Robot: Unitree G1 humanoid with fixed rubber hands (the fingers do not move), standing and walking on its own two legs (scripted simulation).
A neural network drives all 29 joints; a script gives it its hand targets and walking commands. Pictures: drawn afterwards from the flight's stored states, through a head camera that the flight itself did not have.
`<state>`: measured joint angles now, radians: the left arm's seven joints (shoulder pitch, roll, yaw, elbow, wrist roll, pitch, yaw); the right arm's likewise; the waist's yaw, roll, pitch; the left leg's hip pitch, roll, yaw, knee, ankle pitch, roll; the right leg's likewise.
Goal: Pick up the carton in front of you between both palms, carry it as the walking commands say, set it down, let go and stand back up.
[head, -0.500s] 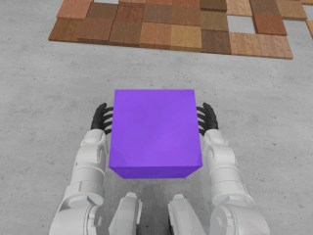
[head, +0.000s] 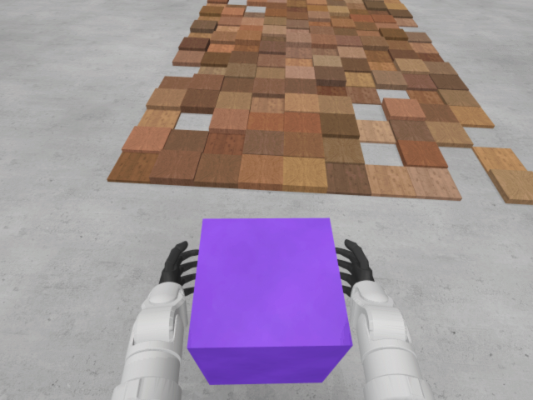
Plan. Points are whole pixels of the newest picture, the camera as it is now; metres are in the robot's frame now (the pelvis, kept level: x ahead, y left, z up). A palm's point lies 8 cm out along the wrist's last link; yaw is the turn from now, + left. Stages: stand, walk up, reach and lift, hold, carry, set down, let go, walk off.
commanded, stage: reach and lift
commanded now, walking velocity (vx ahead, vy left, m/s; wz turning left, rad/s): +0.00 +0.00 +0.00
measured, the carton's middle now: (266, 306) +0.29 +0.00 -0.07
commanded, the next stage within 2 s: hold in 1.10 s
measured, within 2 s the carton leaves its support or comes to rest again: neither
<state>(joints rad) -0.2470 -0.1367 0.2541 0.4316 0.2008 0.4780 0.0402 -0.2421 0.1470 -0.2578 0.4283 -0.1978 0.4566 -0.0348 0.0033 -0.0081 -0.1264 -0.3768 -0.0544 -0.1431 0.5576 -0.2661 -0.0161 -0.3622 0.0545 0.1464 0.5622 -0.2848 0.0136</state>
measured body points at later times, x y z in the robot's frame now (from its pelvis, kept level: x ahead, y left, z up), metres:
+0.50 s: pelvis -0.02 +0.00 +0.01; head -0.04 +0.00 +0.46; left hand +0.29 +0.15 +0.03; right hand +0.30 -0.15 +0.03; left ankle +0.01 +0.13 -0.73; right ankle +0.00 -0.13 -0.73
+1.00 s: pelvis +0.00 +0.00 +0.01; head -0.03 +0.00 +0.46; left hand +0.30 +0.15 +0.04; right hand +0.30 -0.15 +0.04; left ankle +0.01 +0.13 -0.73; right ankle +0.00 -0.13 -0.73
